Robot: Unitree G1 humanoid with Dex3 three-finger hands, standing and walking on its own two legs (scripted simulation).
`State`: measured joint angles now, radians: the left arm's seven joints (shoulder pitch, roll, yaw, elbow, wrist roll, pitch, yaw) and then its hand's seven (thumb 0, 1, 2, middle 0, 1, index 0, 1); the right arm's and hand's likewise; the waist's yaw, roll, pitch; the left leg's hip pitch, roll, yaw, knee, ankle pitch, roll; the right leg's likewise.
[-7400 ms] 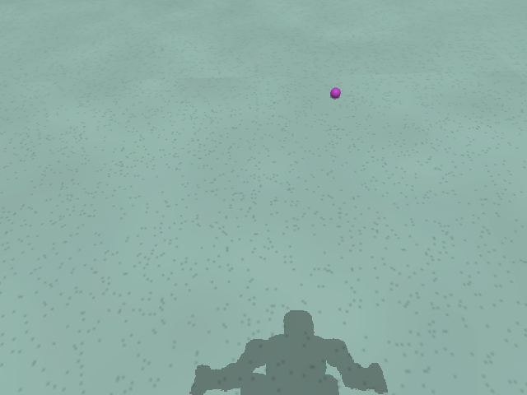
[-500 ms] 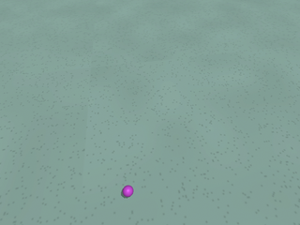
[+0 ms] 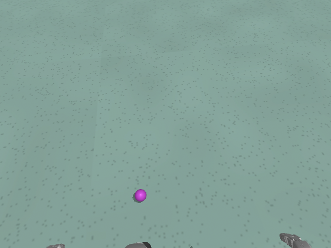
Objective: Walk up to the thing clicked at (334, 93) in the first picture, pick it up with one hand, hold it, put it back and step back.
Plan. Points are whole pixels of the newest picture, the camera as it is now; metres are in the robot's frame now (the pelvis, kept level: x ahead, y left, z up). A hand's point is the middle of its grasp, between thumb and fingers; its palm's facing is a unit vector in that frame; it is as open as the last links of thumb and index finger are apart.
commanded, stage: walk up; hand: left
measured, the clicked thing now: (140, 195) +0.45 +0.18 -0.73
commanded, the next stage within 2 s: none
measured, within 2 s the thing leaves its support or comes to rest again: neither
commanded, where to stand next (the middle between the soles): +0.07 -0.02 m, yaw +0 degrees
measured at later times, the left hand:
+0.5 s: hand out of the picture +0.00 +0.27 -0.15, palm faces +0.07 -0.93 -0.37, open 7.4 cm
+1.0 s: hand out of the picture +0.14 +0.25 -0.14, palm faces +0.02 -0.89 -0.46, open 7.4 cm
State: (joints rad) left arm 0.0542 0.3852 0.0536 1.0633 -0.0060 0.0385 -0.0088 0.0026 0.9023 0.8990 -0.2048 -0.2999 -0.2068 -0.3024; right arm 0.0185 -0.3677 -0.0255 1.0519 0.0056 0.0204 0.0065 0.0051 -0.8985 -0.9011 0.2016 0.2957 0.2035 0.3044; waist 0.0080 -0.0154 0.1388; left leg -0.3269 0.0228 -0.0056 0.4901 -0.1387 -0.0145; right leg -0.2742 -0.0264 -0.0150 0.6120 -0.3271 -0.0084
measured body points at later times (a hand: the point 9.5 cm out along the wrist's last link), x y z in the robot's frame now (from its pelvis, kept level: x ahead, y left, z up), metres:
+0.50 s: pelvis +0.02 +0.00 +0.00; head +0.04 +0.00 +0.45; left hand +0.00 +0.32 -0.12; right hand +0.13 -0.31 -0.11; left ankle +0.02 +0.13 -0.73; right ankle -0.02 -0.12 -0.73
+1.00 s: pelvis +0.01 -0.02 -0.02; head +0.09 -0.05 +0.42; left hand +0.14 +0.29 -0.11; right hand +0.13 -0.33 -0.16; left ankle -0.05 +0.13 -0.64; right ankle +0.13 -0.14 -0.73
